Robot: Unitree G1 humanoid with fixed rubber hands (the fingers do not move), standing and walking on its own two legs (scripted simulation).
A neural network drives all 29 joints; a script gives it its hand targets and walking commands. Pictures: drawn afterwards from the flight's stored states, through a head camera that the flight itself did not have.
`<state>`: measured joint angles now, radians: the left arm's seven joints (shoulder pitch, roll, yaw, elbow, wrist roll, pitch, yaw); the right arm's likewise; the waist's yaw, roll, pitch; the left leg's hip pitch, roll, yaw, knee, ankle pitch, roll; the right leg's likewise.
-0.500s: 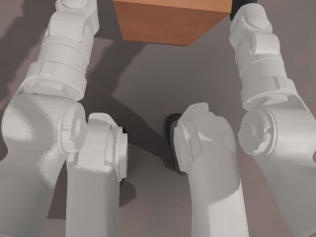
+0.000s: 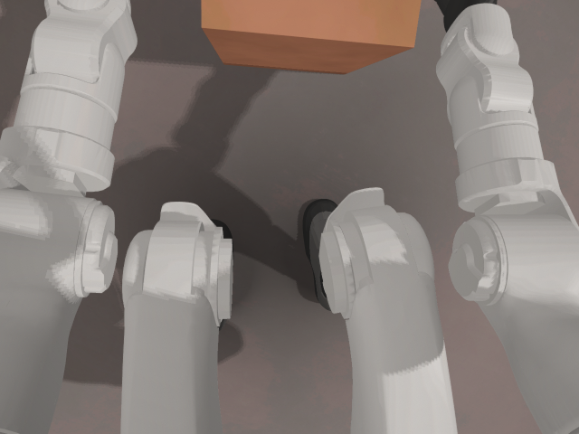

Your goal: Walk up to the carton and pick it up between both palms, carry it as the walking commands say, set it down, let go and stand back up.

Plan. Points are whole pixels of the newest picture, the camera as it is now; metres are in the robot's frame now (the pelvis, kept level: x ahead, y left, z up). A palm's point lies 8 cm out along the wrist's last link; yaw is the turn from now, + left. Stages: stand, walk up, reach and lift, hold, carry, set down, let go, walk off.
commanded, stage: set down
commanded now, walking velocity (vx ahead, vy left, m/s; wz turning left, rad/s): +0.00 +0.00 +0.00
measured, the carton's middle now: out of the picture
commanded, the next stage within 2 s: let go in 1.18 s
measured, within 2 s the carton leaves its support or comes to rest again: neither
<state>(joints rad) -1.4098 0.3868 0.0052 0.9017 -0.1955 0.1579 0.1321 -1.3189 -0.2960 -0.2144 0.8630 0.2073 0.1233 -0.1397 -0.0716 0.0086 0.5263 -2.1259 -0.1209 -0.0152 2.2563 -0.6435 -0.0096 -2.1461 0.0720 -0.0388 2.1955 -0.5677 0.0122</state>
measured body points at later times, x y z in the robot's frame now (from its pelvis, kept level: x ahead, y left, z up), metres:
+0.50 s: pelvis -0.01 +0.00 +0.11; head +0.35 -0.02 +0.36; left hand +0.58 +0.13 -0.03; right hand +0.52 -0.22 -0.03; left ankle +0.10 +0.11 -0.34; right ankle +0.13 -0.11 -0.34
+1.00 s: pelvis +0.00 +0.00 +0.25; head +0.35 -0.02 +0.51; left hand +0.57 +0.14 +0.13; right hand +0.52 -0.23 +0.13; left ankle +0.10 +0.11 -0.34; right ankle +0.12 -0.11 -0.34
